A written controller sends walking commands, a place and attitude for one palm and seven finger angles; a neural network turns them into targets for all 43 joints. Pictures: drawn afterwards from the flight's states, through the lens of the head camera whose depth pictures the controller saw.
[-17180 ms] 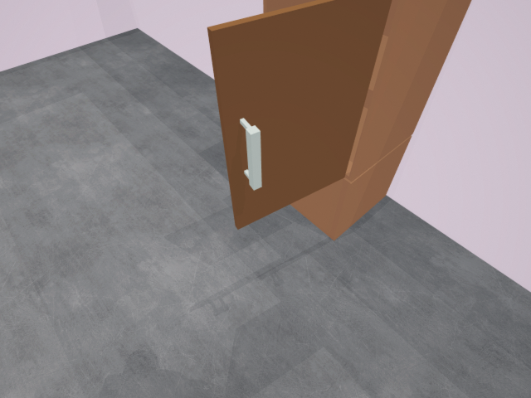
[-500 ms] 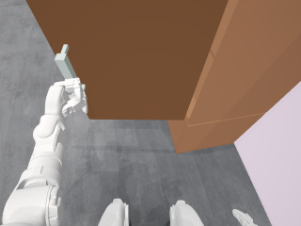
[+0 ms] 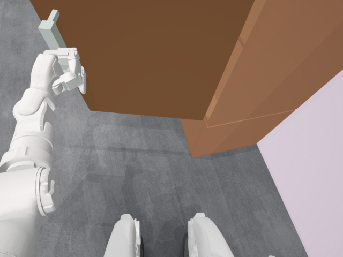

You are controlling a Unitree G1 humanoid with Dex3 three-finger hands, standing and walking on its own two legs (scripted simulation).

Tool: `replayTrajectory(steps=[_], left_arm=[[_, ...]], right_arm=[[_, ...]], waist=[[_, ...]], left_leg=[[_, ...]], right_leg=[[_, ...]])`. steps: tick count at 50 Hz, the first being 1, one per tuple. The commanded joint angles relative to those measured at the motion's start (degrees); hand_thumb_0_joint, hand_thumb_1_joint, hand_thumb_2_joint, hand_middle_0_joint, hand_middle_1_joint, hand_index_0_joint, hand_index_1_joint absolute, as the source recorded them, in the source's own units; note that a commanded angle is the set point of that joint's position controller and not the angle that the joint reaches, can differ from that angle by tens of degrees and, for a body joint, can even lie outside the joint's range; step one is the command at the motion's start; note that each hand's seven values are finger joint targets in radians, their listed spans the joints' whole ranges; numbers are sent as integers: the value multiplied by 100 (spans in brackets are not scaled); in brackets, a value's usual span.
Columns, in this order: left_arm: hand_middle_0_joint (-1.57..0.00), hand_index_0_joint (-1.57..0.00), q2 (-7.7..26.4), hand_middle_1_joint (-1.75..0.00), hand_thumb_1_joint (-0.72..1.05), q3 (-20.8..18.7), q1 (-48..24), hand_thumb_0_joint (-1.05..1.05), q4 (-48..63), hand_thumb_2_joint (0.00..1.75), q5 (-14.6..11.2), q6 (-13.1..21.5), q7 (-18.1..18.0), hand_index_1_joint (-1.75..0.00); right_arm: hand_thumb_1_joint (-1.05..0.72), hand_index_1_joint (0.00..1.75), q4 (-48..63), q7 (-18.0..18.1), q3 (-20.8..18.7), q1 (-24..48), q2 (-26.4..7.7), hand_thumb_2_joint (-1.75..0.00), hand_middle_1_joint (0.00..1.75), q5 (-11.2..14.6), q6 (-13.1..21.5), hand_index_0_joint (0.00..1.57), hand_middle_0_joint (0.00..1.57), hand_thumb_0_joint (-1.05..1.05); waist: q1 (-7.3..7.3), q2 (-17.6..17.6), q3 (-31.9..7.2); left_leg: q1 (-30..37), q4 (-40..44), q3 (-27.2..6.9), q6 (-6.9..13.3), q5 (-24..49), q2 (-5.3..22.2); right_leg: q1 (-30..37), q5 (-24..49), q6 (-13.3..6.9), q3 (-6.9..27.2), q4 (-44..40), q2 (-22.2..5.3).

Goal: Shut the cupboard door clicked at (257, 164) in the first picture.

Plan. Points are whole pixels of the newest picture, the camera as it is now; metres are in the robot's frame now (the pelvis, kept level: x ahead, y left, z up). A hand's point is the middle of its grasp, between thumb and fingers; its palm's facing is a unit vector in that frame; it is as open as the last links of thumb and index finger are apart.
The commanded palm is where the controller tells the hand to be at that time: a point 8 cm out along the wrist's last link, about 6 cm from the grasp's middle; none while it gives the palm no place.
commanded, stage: push the door shut along its arc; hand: left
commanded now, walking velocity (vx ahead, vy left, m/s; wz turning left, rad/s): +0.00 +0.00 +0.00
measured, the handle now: (67, 52) +0.57 +0.22 +0.07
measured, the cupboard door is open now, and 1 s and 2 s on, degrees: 72 61 57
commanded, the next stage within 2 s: pull the fist back off the door in 1.04 s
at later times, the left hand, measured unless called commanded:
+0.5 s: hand (102, 54) +0.56 +0.14 +0.08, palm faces -0.29 -0.96 -0.03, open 3.1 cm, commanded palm +0.57 +0.18 +0.08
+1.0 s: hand (113, 41) +0.60 +0.12 +0.08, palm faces -0.37 -0.93 -0.03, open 3.3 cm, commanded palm +0.62 +0.13 +0.08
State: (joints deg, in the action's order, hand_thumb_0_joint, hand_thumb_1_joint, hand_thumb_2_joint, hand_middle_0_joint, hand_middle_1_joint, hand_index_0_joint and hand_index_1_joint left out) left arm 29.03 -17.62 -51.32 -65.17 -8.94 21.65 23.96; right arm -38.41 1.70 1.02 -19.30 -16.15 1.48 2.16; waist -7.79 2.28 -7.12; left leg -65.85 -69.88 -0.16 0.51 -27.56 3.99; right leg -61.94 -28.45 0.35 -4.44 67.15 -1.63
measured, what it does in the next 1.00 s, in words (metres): stands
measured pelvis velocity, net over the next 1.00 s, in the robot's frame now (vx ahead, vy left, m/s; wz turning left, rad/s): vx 0.00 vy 0.00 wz -0.05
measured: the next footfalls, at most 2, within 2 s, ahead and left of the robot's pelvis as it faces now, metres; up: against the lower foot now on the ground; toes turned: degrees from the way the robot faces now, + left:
none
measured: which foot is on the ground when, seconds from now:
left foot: down 0.00-1.00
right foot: down 0.00-1.00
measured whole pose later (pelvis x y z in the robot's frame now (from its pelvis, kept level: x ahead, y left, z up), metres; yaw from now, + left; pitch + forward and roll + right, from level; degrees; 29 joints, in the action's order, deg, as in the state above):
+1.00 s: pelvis +0.00 +0.00 -0.03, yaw -3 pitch +32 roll -6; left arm 41.2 -15.4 -78.5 -76.0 -0.6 9.8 29.6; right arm -39.0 2.1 3.5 -21.8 -15.2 -1.1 4.2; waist -16.3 3.6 -5.8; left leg -78.7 -76.7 -1.7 0.5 -30.0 5.8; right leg -74.0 -29.6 0.2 -5.2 71.9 0.3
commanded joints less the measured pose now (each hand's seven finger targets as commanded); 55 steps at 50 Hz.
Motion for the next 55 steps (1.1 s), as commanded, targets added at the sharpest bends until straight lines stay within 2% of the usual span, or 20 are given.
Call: replayTrajectory(steps=[1,4,8,12,14,15,20,22,24,25,28,31,33,36,39,44,46,49,53,55], left_arm=[[-130,-130,1149,-150,90,-92,-3165,0,1196,90,-33,310,192,-150],[-130,-130,1061,-150,90,56,-3426,0,1084,90,61,232,201,-150],[-130,-130,1086,-150,90,100,-3748,0,1082,90,165,194,152,-150],[-130,-130,1275,-150,90,-3,-4029,0,964,90,179,121,193,-150],[-130,-130,1335,-150,90,2,-4102,0,827,90,235,48,211,-150],[-130,-130,1405,-150,90,-67,-4045,0,601,90,263,-12,199,-150],[-130,-130,1549,-150,90,-31,-4475,0,444,90,415,-107,164,-150],[-130,-130,1787,-150,90,-155,-4664,0,364,90,463,-108,180,-150],[-130,-130,1809,-150,90,-115,-4825,0,247,90,497,-205,218,-150],[-130,-130,2060,-150,90,-278,-4828,0,120,90,535,-262,226,-150],[-130,-130,2290,-150,90,-400,-4869,0,122,90,623,-339,274,-150],[-130,-130,2215,-150,90,-304,-5024,0,314,90,694,-372,299,-150],[-130,-130,2427,-150,90,-467,-4964,0,342,90,723,-466,334,-150],[-130,-130,2131,-150,90,-204,-5253,0,315,90,744,-587,401,-150],[-130,-130,2244,-150,90,-218,-5450,0,373,90,742,-704,442,-150],[-130,-130,1904,-150,90,70,-5721,0,326,90,688,-789,574,-150],[-130,-130,1872,-150,90,122,-5900,0,344,90,678,-785,582,-150],[-130,-130,1894,-150,90,138,-6036,0,198,90,658,-841,604,-150],[-130,-130,1853,-150,90,227,-6104,0,107,90,687,-871,623,-150],[-130,-130,1667,-150,90,374,-6270,0,184,90,696,-876,616,-150]], right_arm=[[-90,30,315,49,-346,-872,-1035,-90,30,5,177,20,20,0],[-90,30,308,29,-333,-902,-1034,-90,30,-3,172,20,20,0],[-90,30,285,6,-336,-1004,-1056,-90,30,-40,195,20,20,0],[-90,30,270,7,-307,-1089,-1080,-90,30,-57,190,20,20,0],[-90,30,259,9,-297,-1100,-1088,-90,30,-54,186,20,20,0],[-90,30,262,10,-279,-1122,-1094,-90,30,-56,174,20,20,0],[-90,30,286,11,-235,-1170,-1095,-90,30,-77,199,20,20,0],[-90,30,279,35,-209,-1218,-1111,-90,30,-84,206,20,20,0],[-90,30,265,48,-201,-1243,-1115,-90,30,-92,209,20,20,0],[-90,30,272,56,-181,-1267,-1121,-90,30,-98,208,20,20,0],[-90,30,302,61,-163,-1363,-1115,-90,30,-128,204,20,20,0],[-90,30,289,52,-176,-1451,-1093,-90,30,-172,196,20,20,0],[-90,30,282,51,-203,-1502,-1127,-90,30,-173,167,20,20,0],[-90,30,228,64,-211,-1556,-1096,-90,30,-182,166,20,20,0],[-90,30,169,80,-229,-1612,-1121,-90,30,-180,166,20,20,0],[-90,30,46,108,-226,-1607,-1106,-90,30,-216,244,20,20,0],[-90,30,-4,116,-204,-1633,-1107,-90,30,-238,286,20,20,0],[-90,30,-63,141,-188,-1593,-1118,-90,30,-240,327,20,20,0],[-90,30,-112,148,-166,-1558,-1128,-90,30,-243,376,20,20,0],[-90,30,-145,147,-178,-1525,-1127,-90,30,-251,406,20,20,0]], waist=[[-398,672,-2918],[-498,780,-2774],[-555,1000,-2958],[-632,906,-3063],[-679,940,-2992],[-685,797,-2849],[-818,879,-2895],[-837,949,-3006],[-920,965,-3002],[-915,930,-2955],[-851,1128,-3296],[-904,1318,-3534],[-884,1279,-3670],[-1064,1175,-3525],[-1080,1216,-3578],[-1194,1360,-3530],[-1245,1518,-3455],[-1319,1399,-3366],[-1349,1495,-3364],[-1404,1661,-3379]], left_leg=[[2727,713,-462,138,1565,-186],[2748,733,-516,121,1432,-155],[2971,688,-604,97,1496,-139],[2893,607,-593,112,1623,-131],[2786,550,-573,123,1566,-122],[2673,568,-600,118,1492,-115],[2424,403,-550,151,1398,-113],[2407,336,-577,142,1504,-98],[2253,234,-541,167,1455,-102],[2109,205,-526,175,1451,-99],[2191,107,-541,164,1842,-98],[2446,22,-586,157,2195,-76],[2446,-15,-568,151,2299,-62],[2369,-64,-578,187,2265,-63],[2349,-79,-549,190,2232,-62],[2483,-143,-562,195,2315,-79],[2583,-163,-596,200,2393,-76],[2394,-217,-556,219,2219,-68],[2405,-278,-540,215,2235,-66],[2507,-307,-548,215,2257,-59]], right_leg=[[424,1171,-223,220,-850,339],[143,1006,-215,188,-859,336],[-124,967,-232,148,-796,349],[-53,1065,-227,132,-759,377],[-139,1032,-230,150,-758,384],[-162,972,-231,118,-741,392],[-283,929,-213,147,-673,412],[-319,983,-219,131,-582,419],[-376,976,-202,147,-562,426],[-298,994,-199,142,-548,435],[-232,1226,-215,122,-427,447],[-368,1420,-214,90,-340,462],[-254,1558,-192,96,-354,471],[-390,1594,-173,80,-366,489],[-311,1610,-171,87,-413,500],[-494,1638,-198,53,-431,522],[-649,1628,-221,21,-404,531],[-633,1552,-205,10,-417,535],[-700,1546,-225,-17,-381,548],[-855,1522,-228,-38,-347,549]])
